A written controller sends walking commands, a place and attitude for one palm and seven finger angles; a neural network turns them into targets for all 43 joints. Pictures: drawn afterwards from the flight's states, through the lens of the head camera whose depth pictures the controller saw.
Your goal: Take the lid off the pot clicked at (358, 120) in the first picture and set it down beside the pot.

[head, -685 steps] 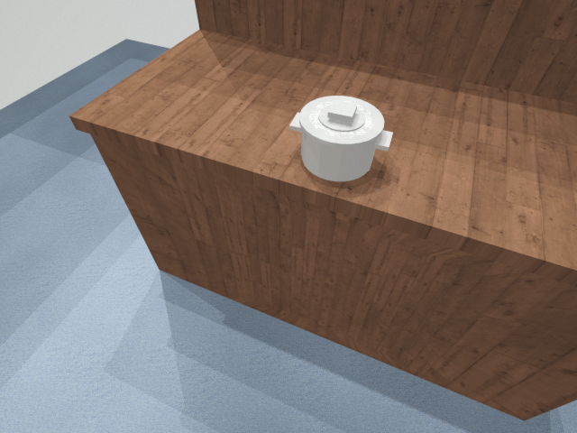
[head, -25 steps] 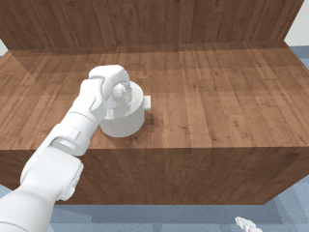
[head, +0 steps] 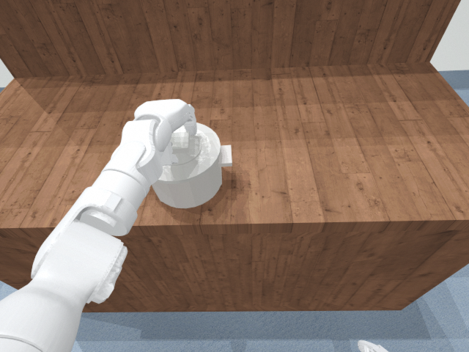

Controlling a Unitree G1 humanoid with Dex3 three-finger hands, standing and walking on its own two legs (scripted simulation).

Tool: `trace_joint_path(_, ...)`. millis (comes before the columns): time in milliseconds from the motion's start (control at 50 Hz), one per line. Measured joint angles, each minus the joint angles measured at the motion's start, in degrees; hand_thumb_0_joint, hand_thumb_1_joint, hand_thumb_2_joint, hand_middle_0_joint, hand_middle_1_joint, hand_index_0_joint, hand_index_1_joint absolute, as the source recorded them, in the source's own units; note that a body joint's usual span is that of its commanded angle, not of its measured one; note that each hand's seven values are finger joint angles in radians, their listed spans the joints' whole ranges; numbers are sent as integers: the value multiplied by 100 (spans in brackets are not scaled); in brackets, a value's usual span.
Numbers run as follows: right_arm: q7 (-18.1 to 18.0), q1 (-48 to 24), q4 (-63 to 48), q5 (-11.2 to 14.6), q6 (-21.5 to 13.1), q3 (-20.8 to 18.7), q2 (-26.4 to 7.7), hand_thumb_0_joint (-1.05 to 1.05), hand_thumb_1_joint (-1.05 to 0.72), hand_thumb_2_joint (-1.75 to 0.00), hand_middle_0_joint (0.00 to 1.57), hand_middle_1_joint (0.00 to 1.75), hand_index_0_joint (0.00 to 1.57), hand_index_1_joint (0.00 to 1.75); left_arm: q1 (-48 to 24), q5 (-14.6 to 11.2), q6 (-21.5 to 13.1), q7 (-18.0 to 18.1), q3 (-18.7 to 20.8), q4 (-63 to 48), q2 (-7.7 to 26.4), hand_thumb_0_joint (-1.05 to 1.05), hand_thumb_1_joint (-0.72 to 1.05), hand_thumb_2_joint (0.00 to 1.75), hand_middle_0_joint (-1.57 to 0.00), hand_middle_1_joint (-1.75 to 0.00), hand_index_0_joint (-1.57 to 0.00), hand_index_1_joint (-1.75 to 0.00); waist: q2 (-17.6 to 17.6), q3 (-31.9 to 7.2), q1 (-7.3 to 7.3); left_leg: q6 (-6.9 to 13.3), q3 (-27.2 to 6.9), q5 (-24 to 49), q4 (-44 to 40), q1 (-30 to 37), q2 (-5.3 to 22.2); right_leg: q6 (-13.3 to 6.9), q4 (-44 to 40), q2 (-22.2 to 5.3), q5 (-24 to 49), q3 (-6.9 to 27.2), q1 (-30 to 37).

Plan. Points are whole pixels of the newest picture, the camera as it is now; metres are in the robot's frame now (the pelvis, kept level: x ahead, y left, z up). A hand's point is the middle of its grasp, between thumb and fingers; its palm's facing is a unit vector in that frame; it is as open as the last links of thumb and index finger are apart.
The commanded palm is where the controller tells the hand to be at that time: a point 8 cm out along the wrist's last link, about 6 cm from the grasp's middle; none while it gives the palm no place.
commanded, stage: close the fingers and squeeze the knob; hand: left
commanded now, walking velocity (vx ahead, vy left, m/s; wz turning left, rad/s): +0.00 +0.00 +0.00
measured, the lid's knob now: (176, 142) +0.48 +0.10 +0.10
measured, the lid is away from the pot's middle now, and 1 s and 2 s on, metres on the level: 0.00 0.01 0.00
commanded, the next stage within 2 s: lift the lid straight up in 0.66 s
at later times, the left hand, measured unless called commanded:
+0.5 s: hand (170, 145) +0.45 +0.11 +0.12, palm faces -0.30 -0.03 -0.95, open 8.9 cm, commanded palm +0.44 +0.11 +0.17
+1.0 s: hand (171, 145) +0.45 +0.10 +0.12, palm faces -0.30 -0.02 -0.95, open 8.9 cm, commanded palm +0.44 +0.11 +0.19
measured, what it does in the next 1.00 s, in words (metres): stands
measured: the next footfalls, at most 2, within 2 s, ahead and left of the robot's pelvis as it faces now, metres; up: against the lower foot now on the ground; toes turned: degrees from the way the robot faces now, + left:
none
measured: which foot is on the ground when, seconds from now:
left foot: down 0.00-1.00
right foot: down 0.00-1.00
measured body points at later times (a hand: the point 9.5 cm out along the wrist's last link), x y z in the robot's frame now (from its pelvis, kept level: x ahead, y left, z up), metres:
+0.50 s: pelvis +0.00 +0.00 +0.00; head +0.03 -0.04 +0.45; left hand +0.46 +0.11 +0.17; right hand +0.11 -0.25 -0.13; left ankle -0.02 +0.08 -0.74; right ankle +0.00 -0.13 -0.74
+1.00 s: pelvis +0.00 +0.00 +0.00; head +0.03 -0.04 +0.45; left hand +0.46 +0.10 +0.18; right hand +0.12 -0.25 -0.13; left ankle -0.02 +0.08 -0.74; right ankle +0.00 -0.13 -0.74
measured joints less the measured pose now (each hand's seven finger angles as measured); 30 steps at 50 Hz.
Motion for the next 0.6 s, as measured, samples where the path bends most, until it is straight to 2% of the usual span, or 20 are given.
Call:
trace_joint_path(120, 30, -6, -29, -14, 4, -41, -41, 1, -90, -90, 20, 30, 20, 29, 53, -10, 9, 28, -26, -102, -13, -1, -4, 106, -58, -83, -53, -79, 29, -10, 20, 2, -12, -1, 9, -12, -6, 3, 1, -7, -2, -11, -3)
trace_joint_path(600, 45, -140, -16, -6, 40, -1, 0, 1, -90, -90, 20, 30, 20, 29, 195, -33, 189, 20, -138, -370, -39, 1, 7, 110, -58, -84, -55, -80, 67, 15, 78, -39, -78, -11, -13, 49, 19, -36, -26, 18, -32, -75, 77)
